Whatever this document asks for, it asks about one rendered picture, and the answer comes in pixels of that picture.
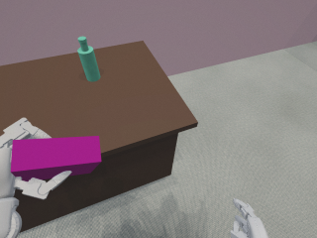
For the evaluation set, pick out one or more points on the table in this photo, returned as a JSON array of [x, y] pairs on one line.
[[133, 108]]

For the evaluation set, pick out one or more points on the sponge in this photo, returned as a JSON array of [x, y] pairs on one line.
[[47, 157]]

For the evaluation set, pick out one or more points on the robot left hand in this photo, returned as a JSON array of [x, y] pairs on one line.
[[38, 188]]

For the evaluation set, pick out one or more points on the robot right hand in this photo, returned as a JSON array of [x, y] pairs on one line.
[[252, 228]]

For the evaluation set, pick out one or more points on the robot left forearm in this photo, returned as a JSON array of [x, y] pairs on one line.
[[10, 219]]

